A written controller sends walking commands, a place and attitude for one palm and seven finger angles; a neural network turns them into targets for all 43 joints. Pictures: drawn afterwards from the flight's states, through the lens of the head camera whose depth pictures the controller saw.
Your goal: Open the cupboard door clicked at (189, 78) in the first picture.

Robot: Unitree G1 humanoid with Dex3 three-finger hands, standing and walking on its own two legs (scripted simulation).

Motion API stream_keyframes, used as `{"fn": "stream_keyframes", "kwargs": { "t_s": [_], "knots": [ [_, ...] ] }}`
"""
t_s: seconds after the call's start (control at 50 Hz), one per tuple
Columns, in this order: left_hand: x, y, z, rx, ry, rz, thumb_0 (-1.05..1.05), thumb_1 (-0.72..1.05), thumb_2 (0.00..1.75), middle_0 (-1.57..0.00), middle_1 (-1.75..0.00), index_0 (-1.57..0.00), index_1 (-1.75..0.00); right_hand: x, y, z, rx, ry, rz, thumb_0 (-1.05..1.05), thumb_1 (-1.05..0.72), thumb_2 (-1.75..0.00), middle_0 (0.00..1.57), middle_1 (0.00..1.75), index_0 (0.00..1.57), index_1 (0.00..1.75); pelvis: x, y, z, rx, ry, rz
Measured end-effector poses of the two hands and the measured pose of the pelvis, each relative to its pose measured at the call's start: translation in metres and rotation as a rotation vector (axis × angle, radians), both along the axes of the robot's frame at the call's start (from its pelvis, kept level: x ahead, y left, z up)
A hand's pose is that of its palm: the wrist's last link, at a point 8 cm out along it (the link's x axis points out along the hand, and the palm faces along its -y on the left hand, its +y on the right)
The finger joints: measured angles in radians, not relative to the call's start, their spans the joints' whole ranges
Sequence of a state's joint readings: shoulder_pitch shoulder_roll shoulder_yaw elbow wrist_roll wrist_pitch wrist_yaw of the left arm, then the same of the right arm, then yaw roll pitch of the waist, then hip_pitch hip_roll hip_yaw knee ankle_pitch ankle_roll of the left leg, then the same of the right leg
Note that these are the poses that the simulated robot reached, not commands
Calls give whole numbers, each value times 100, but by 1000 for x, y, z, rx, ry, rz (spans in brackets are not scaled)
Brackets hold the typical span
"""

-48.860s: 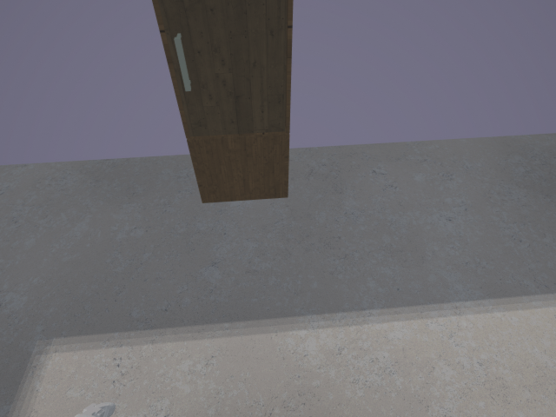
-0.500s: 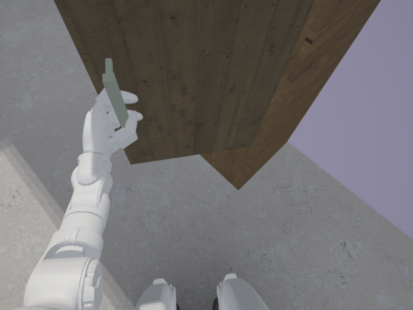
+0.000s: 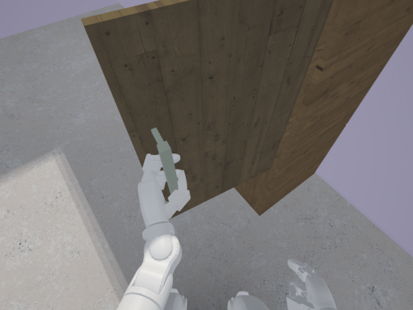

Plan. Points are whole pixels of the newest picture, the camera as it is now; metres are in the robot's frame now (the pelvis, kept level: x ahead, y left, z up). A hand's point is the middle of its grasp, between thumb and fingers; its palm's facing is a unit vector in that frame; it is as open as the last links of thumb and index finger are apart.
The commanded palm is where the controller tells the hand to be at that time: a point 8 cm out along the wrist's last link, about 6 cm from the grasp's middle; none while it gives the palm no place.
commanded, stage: pull the door open along its arc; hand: left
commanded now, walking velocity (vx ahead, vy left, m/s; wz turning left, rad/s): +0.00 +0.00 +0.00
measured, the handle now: (166, 166) +0.38 +0.09 +0.05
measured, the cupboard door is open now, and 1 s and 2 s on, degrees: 82 84 89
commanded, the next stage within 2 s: open thumb and fingers to let go in 0.10 s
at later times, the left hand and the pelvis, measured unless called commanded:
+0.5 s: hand (193, 201) +0.31 +0.03 +0.04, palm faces +0.30 -0.95 -0.01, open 7.9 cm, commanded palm +0.27 +0.09 +0.04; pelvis -0.01 -0.02 +0.00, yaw +2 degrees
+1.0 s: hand (191, 197) +0.32 +0.04 +0.04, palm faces +0.24 -0.97 -0.01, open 14.9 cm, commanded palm +0.28 +0.09 +0.04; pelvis -0.01 +0.00 +0.00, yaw +1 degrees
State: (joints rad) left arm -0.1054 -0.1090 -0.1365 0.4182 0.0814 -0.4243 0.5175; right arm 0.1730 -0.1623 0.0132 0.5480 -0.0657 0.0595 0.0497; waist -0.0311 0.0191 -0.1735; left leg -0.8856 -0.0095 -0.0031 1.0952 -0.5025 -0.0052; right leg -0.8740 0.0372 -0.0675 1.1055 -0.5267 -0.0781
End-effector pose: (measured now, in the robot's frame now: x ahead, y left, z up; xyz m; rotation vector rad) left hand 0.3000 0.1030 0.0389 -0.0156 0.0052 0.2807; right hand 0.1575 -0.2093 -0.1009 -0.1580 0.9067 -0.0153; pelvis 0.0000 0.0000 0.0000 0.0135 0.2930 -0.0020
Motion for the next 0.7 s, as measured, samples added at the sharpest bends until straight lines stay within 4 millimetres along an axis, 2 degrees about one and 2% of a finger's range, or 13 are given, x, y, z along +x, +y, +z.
{"fn": "stream_keyframes", "kwargs": {
  "t_s": [0.2, 0.28, 0.36, 0.48, 0.7],
  "knots": [
    [-30, -28, 3, 31, 23, -36, 3, 71, 77, -34, -133, -37, -134, -12, -22, -4, -1, -8, -3, 1, -91, -90, 20, 30, 20, 30, -1, -17, 2, 15, -11, 19],
    [-29, -32, 2, 33, 22, -18, 2, 71, 79, -35, -133, -37, -134, -12, -30, -6, -15, -18, -3, 1, -91, -90, 20, 30, 20, 30, -3, -21, 1, 18, -12, 28],
    [-24, -27, 1, 27, 20, 21, 2, 65, 78, -37, -132, -38, -133, -9, -33, -9, -21, -23, 1, 2, -91, -90, 20, 30, 20, 30, -6, -23, -1, 23, -7, 32],
    [-24, -24, 1, 22, 18, 22, 2, 41, 69, -36, -130, -38, -130, -5, -32, -9, -17, -29, 8, 2, -91, -90, 20, 30, 20, 30, -6, -23, -2, 25, -3, 34],
    [-24, -18, 0, 18, 8, 1, 1, -23, 42, -33, -122, -34, -122, -3, -19, -7, -19, -32, 14, 2, -91, -90, 20, 30, 20, 30, -6, -13, -3, 12, -1, 33]
  ]
}}
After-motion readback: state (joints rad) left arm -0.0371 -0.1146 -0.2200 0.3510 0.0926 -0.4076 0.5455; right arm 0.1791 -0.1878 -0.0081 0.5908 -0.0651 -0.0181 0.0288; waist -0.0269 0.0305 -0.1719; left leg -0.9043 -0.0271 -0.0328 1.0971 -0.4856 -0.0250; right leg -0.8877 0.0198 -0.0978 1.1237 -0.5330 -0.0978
